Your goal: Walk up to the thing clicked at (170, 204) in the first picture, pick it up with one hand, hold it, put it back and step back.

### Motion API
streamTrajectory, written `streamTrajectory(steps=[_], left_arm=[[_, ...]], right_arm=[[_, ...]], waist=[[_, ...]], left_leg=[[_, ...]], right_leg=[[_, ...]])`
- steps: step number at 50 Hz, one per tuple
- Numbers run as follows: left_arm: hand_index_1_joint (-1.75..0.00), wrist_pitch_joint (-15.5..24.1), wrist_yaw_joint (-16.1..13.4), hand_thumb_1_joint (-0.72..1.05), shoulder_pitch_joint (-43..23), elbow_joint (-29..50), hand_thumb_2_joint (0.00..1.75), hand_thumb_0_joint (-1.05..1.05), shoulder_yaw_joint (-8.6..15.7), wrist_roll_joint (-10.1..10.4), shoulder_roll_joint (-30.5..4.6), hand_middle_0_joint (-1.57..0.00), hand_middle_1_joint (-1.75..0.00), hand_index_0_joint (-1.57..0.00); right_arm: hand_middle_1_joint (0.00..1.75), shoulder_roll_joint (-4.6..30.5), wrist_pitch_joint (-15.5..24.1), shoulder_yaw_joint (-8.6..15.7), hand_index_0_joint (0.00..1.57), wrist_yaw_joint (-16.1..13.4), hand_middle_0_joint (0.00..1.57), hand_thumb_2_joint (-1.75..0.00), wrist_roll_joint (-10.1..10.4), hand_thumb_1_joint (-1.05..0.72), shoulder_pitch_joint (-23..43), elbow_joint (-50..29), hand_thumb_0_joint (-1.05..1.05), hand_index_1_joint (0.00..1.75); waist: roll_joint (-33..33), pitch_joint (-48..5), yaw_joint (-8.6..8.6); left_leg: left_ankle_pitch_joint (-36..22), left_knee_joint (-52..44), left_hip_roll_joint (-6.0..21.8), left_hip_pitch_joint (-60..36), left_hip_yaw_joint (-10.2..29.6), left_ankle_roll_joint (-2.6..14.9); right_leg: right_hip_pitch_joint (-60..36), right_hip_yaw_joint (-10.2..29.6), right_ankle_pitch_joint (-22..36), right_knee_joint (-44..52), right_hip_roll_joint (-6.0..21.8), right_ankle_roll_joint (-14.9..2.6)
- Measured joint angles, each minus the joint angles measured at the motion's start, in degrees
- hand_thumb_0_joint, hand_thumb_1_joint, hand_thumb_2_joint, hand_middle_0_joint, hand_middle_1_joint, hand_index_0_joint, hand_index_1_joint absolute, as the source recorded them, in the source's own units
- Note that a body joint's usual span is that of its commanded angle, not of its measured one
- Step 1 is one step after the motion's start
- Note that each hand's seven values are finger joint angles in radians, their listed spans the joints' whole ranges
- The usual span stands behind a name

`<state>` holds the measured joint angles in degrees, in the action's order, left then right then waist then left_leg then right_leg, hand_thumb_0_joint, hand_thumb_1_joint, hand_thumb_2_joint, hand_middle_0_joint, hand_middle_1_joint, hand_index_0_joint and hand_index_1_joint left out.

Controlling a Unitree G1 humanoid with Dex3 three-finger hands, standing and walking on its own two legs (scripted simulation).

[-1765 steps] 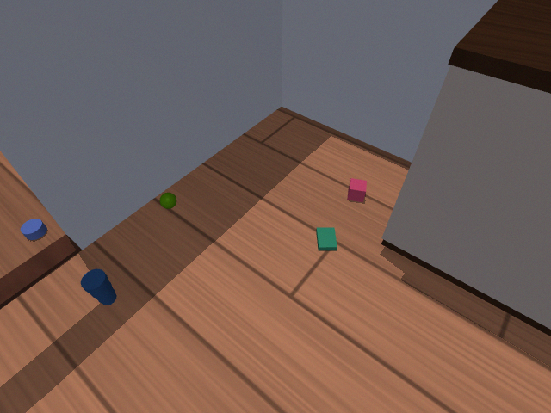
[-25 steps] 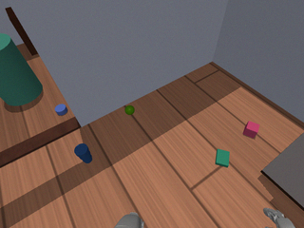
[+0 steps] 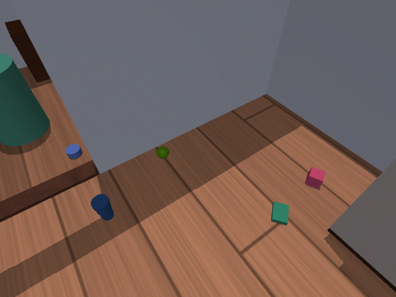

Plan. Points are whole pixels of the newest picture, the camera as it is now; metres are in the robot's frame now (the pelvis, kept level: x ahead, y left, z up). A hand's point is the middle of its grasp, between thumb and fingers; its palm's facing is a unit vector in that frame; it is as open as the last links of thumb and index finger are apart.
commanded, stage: step back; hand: left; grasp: from above
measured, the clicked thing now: (162, 152) +1.08 +0.26 -0.72
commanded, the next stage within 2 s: stand in 0.54 s
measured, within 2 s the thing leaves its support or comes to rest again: neither
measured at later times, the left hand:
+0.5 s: hand out of the picture +0.11 +0.29 -0.16, palm faces +0.08 -0.93 -0.37, open 7.3 cm
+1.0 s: hand out of the picture +0.11 +0.27 -0.14, palm faces +0.01 -0.94 -0.34, open 7.3 cm
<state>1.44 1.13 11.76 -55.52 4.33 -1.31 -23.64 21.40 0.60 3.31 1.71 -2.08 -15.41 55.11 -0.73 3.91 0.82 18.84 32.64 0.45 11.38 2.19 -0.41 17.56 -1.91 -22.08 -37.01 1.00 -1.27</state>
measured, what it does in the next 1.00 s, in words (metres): steps on the spot: left foot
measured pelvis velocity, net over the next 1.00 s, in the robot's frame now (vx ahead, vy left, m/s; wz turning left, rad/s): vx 0.05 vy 0.02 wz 0.03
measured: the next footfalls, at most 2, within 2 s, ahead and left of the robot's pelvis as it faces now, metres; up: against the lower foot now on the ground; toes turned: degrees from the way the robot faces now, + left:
left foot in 0.36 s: +0.12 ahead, +0.15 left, +0.00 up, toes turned +3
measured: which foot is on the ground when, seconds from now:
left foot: down 0.00-0.04, up 0.06-0.34, down 0.36-1.00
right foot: down 0.00-1.00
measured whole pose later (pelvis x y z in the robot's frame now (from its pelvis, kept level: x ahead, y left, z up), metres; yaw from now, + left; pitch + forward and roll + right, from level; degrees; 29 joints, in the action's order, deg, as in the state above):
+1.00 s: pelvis +0.05 +0.02 +0.02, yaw +2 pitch -3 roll +0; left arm 1.4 0.5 6.1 -65.6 -0.3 -0.4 -20.3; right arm 20.0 1.0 0.3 0.9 -0.5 -4.3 64.8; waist 0.3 3.1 -0.3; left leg 7.3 19.7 1.5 9.3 -1.3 -0.8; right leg 5.2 -1.4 -12.1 -20.3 1.3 0.8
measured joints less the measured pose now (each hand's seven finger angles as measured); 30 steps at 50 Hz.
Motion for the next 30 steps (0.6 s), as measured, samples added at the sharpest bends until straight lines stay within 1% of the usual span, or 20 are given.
streamTrajectory(steps=[1, 2, 3, 4, 5, 6, 8, 11, 15, 17, 18, 19, 20, 21, 24, 27, 30], left_arm=[[-0.30, 0.4, -0.2, 0.91, -0.3, -0.2, 0.90, 0.01, 0.1, -0.1, 0.4, -0.20, -0.30, -0.20], [-0.30, 0.7, -0.4, 0.91, -0.6, -0.3, 0.90, 0.01, 0.1, -0.4, 1.0, -0.20, -0.30, -0.20], [-0.30, 1.0, -0.6, 0.91, -0.7, -0.2, 0.90, 0.00, 0.0, -0.7, 1.6, -0.20, -0.30, -0.20], [-0.30, 1.1, -0.7, 0.91, -0.7, -0.1, 0.90, 0.00, -0.1, -0.9, 2.0, -0.20, -0.30, -0.20], [-0.30, 1.1, -0.7, 0.91, -0.6, 0.1, 0.90, 0.00, -0.2, -1.0, 2.4, -0.20, -0.30, -0.20], [-0.30, 1.2, -0.7, 0.91, -0.5, 0.2, 0.90, 0.00, -0.4, -1.0, 2.8, -0.20, -0.30, -0.21], [-0.30, 1.4, -0.8, 0.91, -0.1, 0.3, 0.90, 0.00, -0.8, -0.6, 3.7, -0.20, -0.30, -0.21], [-0.31, 1.7, -0.8, 0.90, 0.3, -0.1, 0.90, 0.00, -1.4, -0.3, 4.3, -0.20, -0.30, -0.21], [-0.31, 1.2, -1.0, 0.90, -0.2, -0.4, 0.90, 0.00, -1.7, -0.2, 3.8, -0.20, -0.30, -0.21], [-0.31, 0.7, -1.2, 0.90, -0.9, -0.3, 0.90, 0.00, -1.7, 0.2, 3.4, -0.20, -0.30, -0.21], [-0.31, 0.4, -1.3, 0.90, -1.4, -0.2, 0.90, 0.01, -1.7, 0.4, 3.1, -0.20, -0.30, -0.21], [-0.31, 0.1, -1.5, 0.90, -2.0, -0.2, 0.90, 0.01, -1.7, 0.6, 2.7, -0.20, -0.30, -0.21], [-0.31, -0.3, -1.7, 0.90, -2.5, -0.1, 0.90, 0.01, -1.6, 0.8, 2.3, -0.20, -0.30, -0.21], [-0.31, -0.7, -1.8, 0.90, -2.8, -0.1, 0.90, 0.01, -1.7, 1.2, 2.2, -0.20, -0.30, -0.21], [-0.30, -1.3, -1.9, 0.91, -3.6, -0.9, 0.90, 0.01, -2.0, 1.6, 1.8, -0.20, -0.30, -0.21], [-0.30, -1.0, -1.7, 0.91, -3.9, -2.2, 0.90, 0.00, -2.2, 1.3, 1.8, -0.20, -0.30, -0.20], [-0.30, -0.7, -1.3, 0.91, -3.9, -4.2, 0.90, 0.00, -3.1, 1.0, 2.3, -0.20, -0.30, -0.20]], right_arm=[[0.30, 0.6, -0.4, 0.1, 0.21, -0.2, 0.21, -0.90, 0.2, -0.90, 0.1, 0.0, 0.01, 0.30], [0.30, 1.2, -0.8, 0.2, 0.21, -0.5, 0.21, -0.90, 0.5, -0.90, 0.2, 0.0, 0.01, 0.30], [0.30, 1.4, -1.2, 0.2, 0.21, -1.0, 0.21, -0.90, 0.6, -0.90, 0.2, 0.3, 0.01, 0.30], [0.30, 1.4, -1.6, 0.2, 0.21, -1.4, 0.21, -0.90, 0.7, -0.90, 0.2, 0.6, 0.01, 0.30], [0.30, 1.3, -1.7, 0.1, 0.20, -1.6, 0.21, -0.90, 0.7, -0.90, 0.2, 0.9, 0.01, 0.30], [0.30, 1.3, -1.7, 0.0, 0.20, -1.7, 0.21, -0.90, 0.7, -0.90, 0.3, 1.1, 0.01, 0.30], [0.30, 1.7, -1.2, -0.2, 0.20, -1.7, 0.21, -0.90, 0.8, -0.90, 0.6, 1.2, 0.01, 0.30], [0.30, 2.0, -0.7, -0.3, 0.20, -1.6, 0.21, -0.90, 0.7, -0.91, 1.4, 1.1, 0.01, 0.30], [0.30, 1.5, -0.7, -0.5, 0.20, -1.4, 0.21, -0.90, 0.7, -0.91, 2.7, 1.2, 0.01, 0.30], [0.30, 1.0, -0.5, -0.7, 0.20, -1.6, 0.21, -0.90, 0.7, -0.91, 3.3, 1.4, 0.01, 0.30], [0.30, 0.7, -0.3, -0.7, 0.20, -1.7, 0.21, -0.90, 0.8, -0.91, 3.7, 1.6, 0.01, 0.30], [0.30, 0.0, -0.3, -0.7, 0.20, -1.8, 0.21, -0.90, 0.7, -0.91, 4.4, 2.0, 0.01, 0.30], [0.30, -0.7, -0.3, -0.9, 0.20, -1.9, 0.21, -0.90, 0.7, -0.91, 5.0, 2.3, 0.01, 0.30], [0.30, -1.1, -0.2, -1.1, 0.20, -1.9, 0.21, -0.90, 0.7, -0.91, 5.6, 2.3, 0.01, 0.30], [0.30, -2.0, -0.5, -1.9, 0.20, -1.7, 0.21, -0.90, 0.9, -0.90, 7.4, 2.5, 0.01, 0.30], [0.30, -2.5, -0.9, -2.3, 0.21, -1.7, 0.21, -0.90, 1.0, -0.90, 9.7, 2.9, 0.01, 0.30], [0.30, -2.7, -0.3, -2.7, 0.21, -1.4, 0.21, -0.90, 1.4, -0.90, 11.1, 3.4, 0.01, 0.30]], waist=[[0.8, 0.2, -0.05], [2.2, 0.5, 0.08], [3.1, 0.4, 0.11], [3.2, 0.1, -0.23], [2.9, -0.2, -0.84], [2.7, -0.2, -1.35], [3.0, 0.0, -1.81], [3.5, 0.3, -2.31], [3.2, 1.2, -2.28], [2.8, 1.8, -2.18], [2.4, 2.1, -2.08], [1.1, 2.8, -2.24], [0.0, 3.2, -2.59], [-0.4, 3.2, -2.83], [-0.4, 2.5, -2.78], [0.1, 1.8, -2.74], [0.2, 0.9, -2.42]], left_leg=[[1.3, 2.1, 0.7, 0.6, 0.2, -0.30], [3.0, 4.7, 1.5, 1.3, 1.2, 0.32], [5.6, 8.2, 1.1, 2.7, 3.0, 0.87], [7.9, 12.0, 0.0, 4.3, 3.9, 1.12], [9.4, 15.3, -1.0, 5.8, 3.7, 1.23], [9.9, 18.0, -1.7, 7.1, 3.2, 1.28], [8.4, 20.2, -1.9, 9.2, 3.0, 1.27], [6.0, 18.2, -1.0, 10.7, 2.9, 0.86], [3.3, 9.8, 0.8, 9.3, 0.9, 0.66], [-0.4, 4.4, 1.2, 7.3, -0.9, 0.91], [-4.6, 1.9, 0.9, 6.4, -1.4, 0.76], [-5.7, 1.6, 0.1, 5.9, -2.0, 0.30], [-5.3, 1.8, -0.4, 5.7, -2.6, 0.11], [-4.7, 2.2, -0.4, 5.9, -3.0, 0.13], [-3.2, 4.0, 0.4, 6.9, -2.8, 0.41], [-2.9, 4.3, 1.4, 7.1, -2.7, 0.14], [-4.3, 1.2, 1.2, 5.5, -2.8, 0.05]], right_leg=[[-0.9, -0.5, 4.7, 2.0, -0.7, -0.24], [-1.4, -1.4, 7.1, 2.3, -1.6, -0.51], [-1.5, -2.2, 6.7, 1.8, -2.1, -0.77], [-1.6, -2.4, 5.9, 1.5, -2.0, -1.02], [-1.8, -2.2, 5.3, 1.4, -1.6, -1.36], [-2.3, -2.0, 5.1, 1.9, -1.3, -1.56], [-3.8, -2.0, 5.6, 3.8, -0.9, -1.29], [-4.9, -2.0, 5.8, 5.2, -0.7, -0.96], [-5.0, -2.5, 4.3, 3.9, 0.1, -0.36], [-4.4, -2.9, 2.8, 1.8, 0.7, 0.17], [-4.0, -3.1, 1.8, 0.3, 1.1, 0.53], [-3.7, -2.6, 1.0, -1.2, 2.1, 0.92], [-3.3, -1.9, 0.7, -2.3, 2.7, 1.11], [-2.8, -1.2, 0.9, -3.0, 2.6, 1.07], [-3.4, 0.1, -0.1, -1.4, 1.1, 0.29], [-4.3, 0.1, 2.0, 1.0, 0.1, 1.66], [-5.9, 0.1, 3.3, 4.1, 0.3, 2.09]])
